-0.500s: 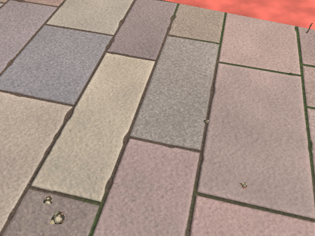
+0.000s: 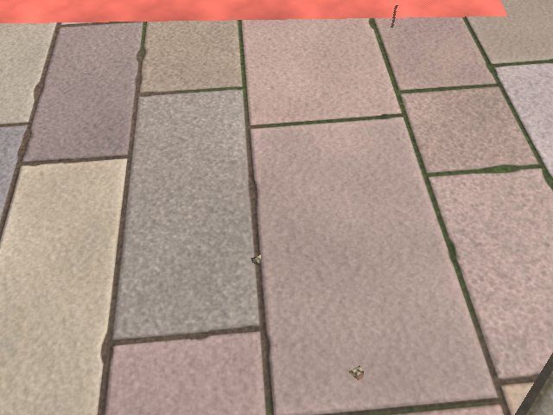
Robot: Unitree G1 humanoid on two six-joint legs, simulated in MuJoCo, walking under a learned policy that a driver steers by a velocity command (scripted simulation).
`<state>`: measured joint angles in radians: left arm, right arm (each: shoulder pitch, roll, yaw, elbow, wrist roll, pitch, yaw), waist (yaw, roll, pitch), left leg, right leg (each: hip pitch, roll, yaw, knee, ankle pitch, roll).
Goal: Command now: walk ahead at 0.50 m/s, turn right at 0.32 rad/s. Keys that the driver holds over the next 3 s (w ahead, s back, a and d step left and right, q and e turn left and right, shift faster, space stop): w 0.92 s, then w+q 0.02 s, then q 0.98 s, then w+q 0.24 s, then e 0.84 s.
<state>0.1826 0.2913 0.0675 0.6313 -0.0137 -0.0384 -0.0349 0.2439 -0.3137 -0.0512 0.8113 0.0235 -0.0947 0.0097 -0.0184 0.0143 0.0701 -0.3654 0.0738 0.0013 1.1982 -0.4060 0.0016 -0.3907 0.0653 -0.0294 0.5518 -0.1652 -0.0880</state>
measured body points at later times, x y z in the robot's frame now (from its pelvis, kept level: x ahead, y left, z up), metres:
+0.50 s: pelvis +0.29 +0.06 +0.00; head +0.32 +0.07 +0.45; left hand +0.35 +0.35 -0.13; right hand +0.45 -0.20 -0.09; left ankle +0.37 +0.15 -0.73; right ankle +0.14 -0.07 -0.64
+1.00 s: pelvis +0.57 +0.01 +0.00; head +0.61 +0.00 +0.45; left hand +0.79 +0.25 -0.08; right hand +0.57 -0.28 -0.14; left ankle +0.40 +0.15 -0.66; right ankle +0.66 -0.09 -0.73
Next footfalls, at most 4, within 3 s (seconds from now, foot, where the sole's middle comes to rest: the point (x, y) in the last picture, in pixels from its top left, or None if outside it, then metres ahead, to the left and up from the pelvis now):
0.40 left None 0.41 0.15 -0.76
0.94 right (327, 307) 0.70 -0.10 -0.76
1.42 left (235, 276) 0.80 0.15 -0.76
1.84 right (318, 258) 0.85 -0.08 -0.76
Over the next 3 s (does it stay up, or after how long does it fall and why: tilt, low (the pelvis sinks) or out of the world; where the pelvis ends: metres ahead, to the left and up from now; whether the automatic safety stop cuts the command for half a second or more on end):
stays up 0.85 0.10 0.02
